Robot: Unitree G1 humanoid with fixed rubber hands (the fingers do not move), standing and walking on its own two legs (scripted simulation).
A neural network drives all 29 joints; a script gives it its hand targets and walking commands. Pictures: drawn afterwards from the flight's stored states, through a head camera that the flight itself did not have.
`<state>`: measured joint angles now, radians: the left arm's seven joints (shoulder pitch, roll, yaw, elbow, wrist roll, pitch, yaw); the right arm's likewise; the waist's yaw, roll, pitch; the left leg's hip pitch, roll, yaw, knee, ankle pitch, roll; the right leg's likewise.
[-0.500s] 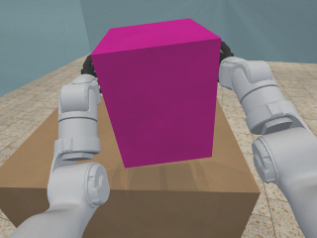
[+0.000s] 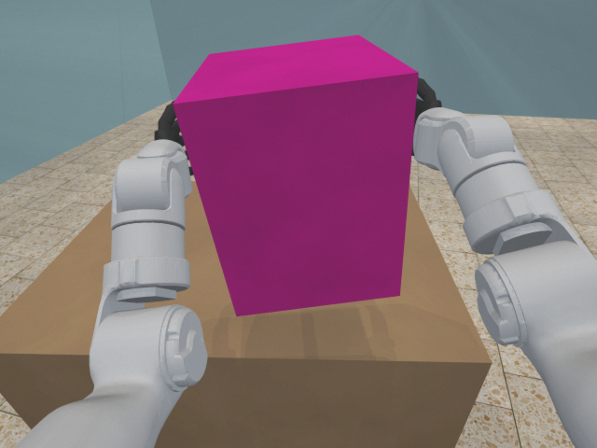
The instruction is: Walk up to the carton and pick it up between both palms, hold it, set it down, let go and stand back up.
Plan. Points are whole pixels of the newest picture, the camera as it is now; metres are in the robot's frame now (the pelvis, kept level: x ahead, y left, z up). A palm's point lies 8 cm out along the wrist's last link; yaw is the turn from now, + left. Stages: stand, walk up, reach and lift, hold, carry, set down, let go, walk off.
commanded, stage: hold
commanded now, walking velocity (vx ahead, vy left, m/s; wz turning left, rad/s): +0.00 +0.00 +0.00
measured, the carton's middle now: (300, 169) +0.42 -0.01 +0.26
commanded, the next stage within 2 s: set down in 1.96 s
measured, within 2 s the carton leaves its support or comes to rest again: neither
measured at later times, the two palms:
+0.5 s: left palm (170, 161) +0.37 +0.15 +0.30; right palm (423, 135) +0.37 -0.16 +0.32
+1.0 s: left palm (169, 158) +0.37 +0.15 +0.30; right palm (423, 130) +0.37 -0.16 +0.32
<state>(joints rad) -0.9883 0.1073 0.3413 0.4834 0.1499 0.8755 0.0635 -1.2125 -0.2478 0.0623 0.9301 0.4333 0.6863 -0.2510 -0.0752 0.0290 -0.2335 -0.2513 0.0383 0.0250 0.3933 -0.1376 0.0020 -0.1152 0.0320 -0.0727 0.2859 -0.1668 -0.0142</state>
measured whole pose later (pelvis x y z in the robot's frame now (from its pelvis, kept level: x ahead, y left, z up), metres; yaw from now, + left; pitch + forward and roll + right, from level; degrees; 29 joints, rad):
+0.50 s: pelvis +0.00 +0.00 +0.00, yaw +0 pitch -1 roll -2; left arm -0.96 0.10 0.35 0.45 0.15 0.88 0.06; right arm -1.19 -0.24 0.07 0.90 0.44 0.69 -0.26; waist -0.08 0.03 -0.22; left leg -0.24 0.04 0.02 0.39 -0.14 0.00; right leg -0.10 0.03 -0.08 0.28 -0.17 -0.01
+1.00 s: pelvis +0.00 +0.00 +0.00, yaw +0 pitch -1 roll -2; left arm -0.98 0.11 0.35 0.48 0.16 0.88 0.05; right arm -1.21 -0.24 0.07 0.93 0.44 0.69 -0.26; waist -0.08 0.02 -0.22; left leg -0.24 0.04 0.02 0.39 -0.14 0.00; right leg -0.10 0.03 -0.07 0.28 -0.17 -0.02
